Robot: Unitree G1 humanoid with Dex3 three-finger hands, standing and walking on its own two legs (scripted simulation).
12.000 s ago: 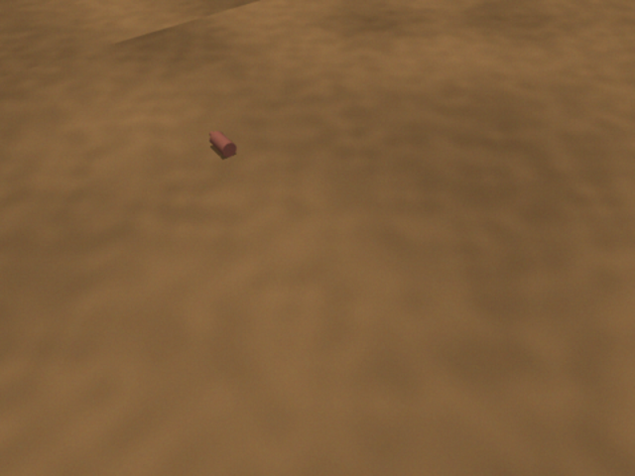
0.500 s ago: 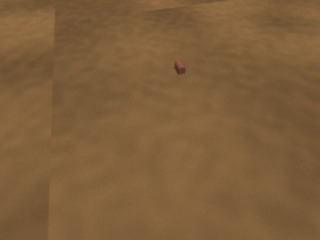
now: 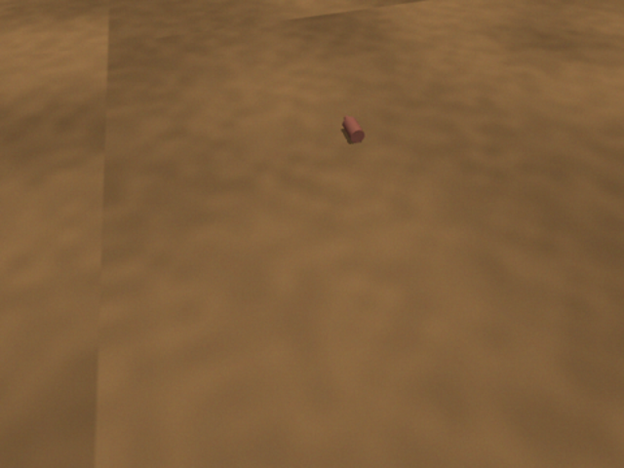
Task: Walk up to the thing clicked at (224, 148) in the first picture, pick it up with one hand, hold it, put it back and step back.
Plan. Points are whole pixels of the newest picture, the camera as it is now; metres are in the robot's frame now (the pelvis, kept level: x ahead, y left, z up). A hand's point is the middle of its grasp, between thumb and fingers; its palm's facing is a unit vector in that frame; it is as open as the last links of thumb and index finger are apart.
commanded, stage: stand
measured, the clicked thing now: (351, 127) +1.93 -0.15 -0.74
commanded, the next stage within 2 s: walk up in 1.56 s
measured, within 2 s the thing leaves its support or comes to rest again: neither
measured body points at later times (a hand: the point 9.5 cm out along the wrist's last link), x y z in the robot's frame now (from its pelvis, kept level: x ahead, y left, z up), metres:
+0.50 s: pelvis +0.00 +0.00 +0.00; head +0.02 +0.00 +0.45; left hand +0.06 +0.30 -0.13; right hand +0.07 -0.30 -0.13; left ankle +0.00 +0.13 -0.75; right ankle -0.01 -0.15 -0.75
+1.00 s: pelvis +0.00 +0.00 +0.00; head +0.01 +0.00 +0.45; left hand +0.06 +0.30 -0.13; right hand +0.07 -0.30 -0.13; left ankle +0.00 +0.13 -0.75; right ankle -0.01 -0.15 -0.75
